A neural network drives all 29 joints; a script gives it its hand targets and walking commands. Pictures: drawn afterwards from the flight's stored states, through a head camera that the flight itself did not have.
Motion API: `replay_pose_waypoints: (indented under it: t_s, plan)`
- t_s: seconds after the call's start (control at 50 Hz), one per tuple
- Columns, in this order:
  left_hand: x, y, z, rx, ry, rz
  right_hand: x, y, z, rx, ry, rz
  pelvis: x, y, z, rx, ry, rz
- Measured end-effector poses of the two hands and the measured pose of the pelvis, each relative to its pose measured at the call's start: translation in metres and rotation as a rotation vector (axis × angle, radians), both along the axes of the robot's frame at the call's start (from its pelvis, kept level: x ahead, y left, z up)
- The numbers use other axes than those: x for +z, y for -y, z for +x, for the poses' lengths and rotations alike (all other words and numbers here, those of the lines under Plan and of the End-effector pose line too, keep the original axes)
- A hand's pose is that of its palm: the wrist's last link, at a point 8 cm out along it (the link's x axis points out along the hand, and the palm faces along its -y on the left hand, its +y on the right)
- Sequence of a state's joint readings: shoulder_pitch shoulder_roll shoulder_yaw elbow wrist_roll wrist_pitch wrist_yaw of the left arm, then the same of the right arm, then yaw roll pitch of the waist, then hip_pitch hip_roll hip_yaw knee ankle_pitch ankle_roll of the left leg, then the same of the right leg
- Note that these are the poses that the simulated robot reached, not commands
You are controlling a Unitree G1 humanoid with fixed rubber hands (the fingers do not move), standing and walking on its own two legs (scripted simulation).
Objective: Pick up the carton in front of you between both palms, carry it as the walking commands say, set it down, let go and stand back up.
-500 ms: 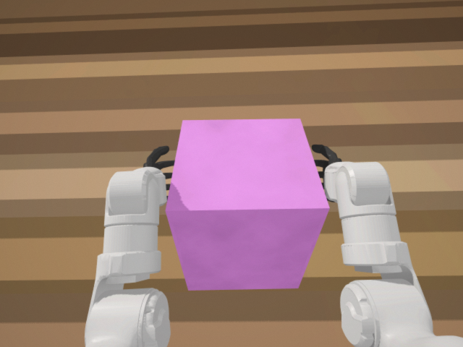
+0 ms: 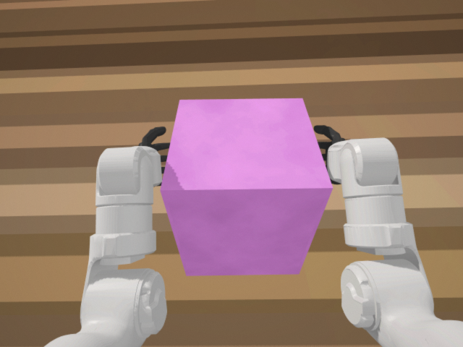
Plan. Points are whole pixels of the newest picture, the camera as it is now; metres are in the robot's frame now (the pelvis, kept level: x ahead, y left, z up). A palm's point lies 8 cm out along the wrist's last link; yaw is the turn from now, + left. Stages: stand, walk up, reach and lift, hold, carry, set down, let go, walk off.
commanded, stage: carry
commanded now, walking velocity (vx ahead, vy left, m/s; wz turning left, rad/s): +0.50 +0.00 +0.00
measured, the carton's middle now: (241, 190) +0.36 +0.00 +0.11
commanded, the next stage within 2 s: none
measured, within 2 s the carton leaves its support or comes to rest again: neither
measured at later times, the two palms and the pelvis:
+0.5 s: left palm (155, 74) +0.60 +0.17 +0.23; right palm (296, 84) +0.56 -0.12 +0.21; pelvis +0.20 +0.06 +0.08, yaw +0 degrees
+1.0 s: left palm out of the picture +0.87 +0.22 +0.39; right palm out of the picture +0.91 -0.08 +0.38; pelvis +0.51 +0.03 +0.20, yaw -1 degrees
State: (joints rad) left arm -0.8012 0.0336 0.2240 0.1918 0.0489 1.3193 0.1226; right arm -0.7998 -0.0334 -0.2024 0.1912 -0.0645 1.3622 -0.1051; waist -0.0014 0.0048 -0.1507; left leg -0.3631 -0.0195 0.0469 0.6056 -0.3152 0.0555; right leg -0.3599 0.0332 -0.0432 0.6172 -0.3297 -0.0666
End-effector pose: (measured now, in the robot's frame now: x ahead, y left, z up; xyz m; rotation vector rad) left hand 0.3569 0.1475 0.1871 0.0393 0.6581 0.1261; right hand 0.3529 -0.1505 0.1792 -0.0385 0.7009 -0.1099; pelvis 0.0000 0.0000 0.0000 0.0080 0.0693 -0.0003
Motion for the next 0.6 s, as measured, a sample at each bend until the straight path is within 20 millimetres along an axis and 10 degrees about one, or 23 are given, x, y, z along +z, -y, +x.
replay_pose_waypoints:
  t_s: [0.24,0.42,0.6]
  plan:
    - [-0.002,-0.023,0.079,0.053,-0.031,0.012,0.002,-0.023,0.102,0.02,-0.034,0.055,0.012,-0.009,0.073,-0.029,-0.025,0.005]
    - [0.015,-0.039,0.204,0.014,-0.007,-0.072,0.013,-0.039,0.191,-0.063,-0.006,0.032,0.039,-0.05,0.165,-0.007,-0.024,0.056]
    - [0.111,-0.017,0.299,-0.071,0.066,-0.108,0.1,-0.021,0.25,-0.186,0.074,0.056,0.12,-0.073,0.246,-0.029,-0.004,-0.007]
